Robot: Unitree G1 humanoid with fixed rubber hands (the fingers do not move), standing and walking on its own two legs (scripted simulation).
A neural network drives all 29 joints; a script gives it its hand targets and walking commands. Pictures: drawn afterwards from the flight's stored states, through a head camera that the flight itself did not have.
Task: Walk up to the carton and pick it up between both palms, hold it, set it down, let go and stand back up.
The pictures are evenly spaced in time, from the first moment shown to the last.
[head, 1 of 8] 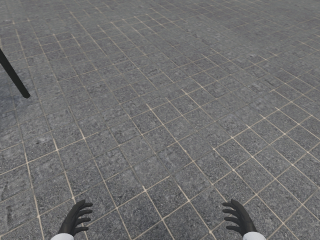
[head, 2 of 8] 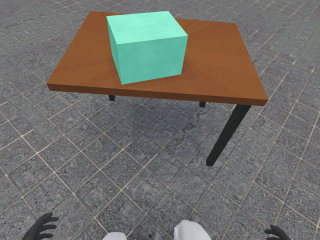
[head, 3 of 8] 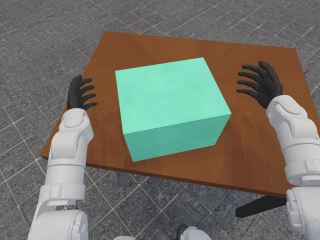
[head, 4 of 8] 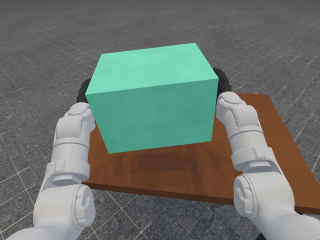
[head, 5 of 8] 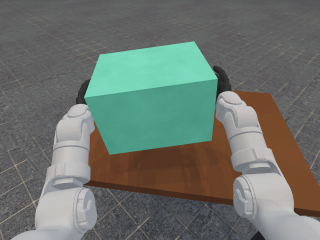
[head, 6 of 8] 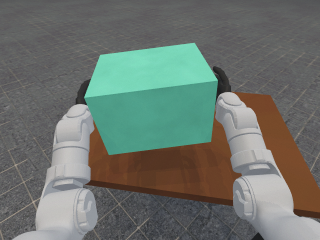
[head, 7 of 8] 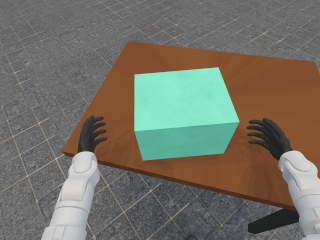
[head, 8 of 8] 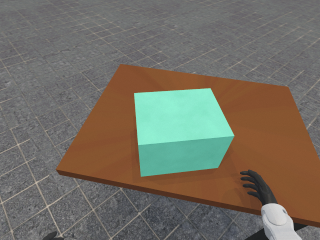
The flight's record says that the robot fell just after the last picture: no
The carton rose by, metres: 0.22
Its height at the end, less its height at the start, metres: +0.00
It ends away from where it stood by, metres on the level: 0.01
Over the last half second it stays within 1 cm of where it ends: yes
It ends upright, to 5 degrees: yes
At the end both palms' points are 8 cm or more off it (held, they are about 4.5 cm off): yes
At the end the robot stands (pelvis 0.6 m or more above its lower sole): yes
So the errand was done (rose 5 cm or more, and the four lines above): yes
